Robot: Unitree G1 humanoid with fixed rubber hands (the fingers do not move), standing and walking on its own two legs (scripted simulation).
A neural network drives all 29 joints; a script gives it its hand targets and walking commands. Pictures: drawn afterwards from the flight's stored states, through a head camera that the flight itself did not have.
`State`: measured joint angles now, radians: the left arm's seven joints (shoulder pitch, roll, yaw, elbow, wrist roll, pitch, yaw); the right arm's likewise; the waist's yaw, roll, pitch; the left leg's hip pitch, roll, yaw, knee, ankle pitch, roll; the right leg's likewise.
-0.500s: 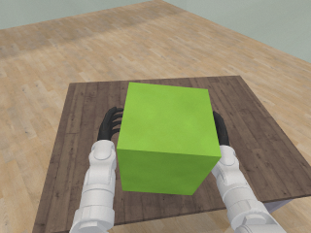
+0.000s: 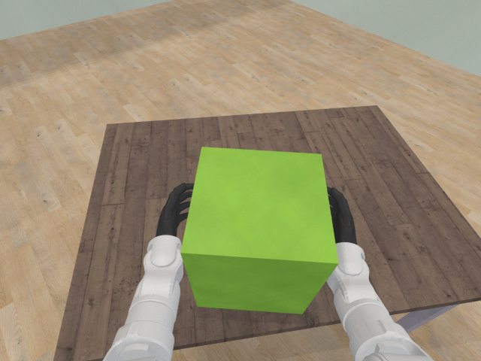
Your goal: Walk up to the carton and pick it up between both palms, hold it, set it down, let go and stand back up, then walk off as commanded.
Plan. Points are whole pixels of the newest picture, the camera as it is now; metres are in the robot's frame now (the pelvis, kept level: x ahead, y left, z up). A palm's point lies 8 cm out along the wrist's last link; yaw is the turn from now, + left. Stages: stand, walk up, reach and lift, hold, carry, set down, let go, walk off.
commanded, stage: set down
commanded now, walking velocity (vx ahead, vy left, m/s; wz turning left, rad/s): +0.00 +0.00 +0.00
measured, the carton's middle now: (255, 235) +0.36 -0.03 -0.01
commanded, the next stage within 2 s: none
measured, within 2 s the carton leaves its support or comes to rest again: rests again in 1.42 s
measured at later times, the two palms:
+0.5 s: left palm (175, 236) +0.37 +0.12 -0.02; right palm (335, 239) +0.34 -0.18 -0.01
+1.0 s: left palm (178, 248) +0.36 +0.11 -0.05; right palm (335, 253) +0.33 -0.18 -0.04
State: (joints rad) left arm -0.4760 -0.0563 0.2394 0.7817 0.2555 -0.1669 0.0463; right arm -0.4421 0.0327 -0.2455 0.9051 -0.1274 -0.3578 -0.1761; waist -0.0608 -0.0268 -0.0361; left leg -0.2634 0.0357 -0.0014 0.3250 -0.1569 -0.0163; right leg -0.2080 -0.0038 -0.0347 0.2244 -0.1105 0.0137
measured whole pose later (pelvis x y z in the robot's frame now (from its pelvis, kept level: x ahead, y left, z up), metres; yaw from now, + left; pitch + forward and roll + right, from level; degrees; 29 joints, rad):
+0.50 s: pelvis +0.01 +0.00 -0.01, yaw -1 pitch +13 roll -1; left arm -0.56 -0.02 0.28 1.07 0.24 -0.39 0.08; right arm -0.51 0.05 -0.37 1.04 -0.26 -0.46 -0.16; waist -0.07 0.00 -0.09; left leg -0.44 0.04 0.00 0.39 -0.18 -0.02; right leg -0.38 0.00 -0.03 0.28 -0.13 0.01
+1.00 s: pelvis -0.01 +0.00 -0.01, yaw +0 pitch +18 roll -2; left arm -0.63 0.03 0.23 1.27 0.19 -0.52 0.11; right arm -0.55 0.05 -0.44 1.13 -0.31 -0.54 -0.17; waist -0.08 0.01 -0.12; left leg -0.60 0.05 -0.01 0.47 -0.19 -0.02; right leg -0.55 0.00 -0.05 0.38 -0.14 0.01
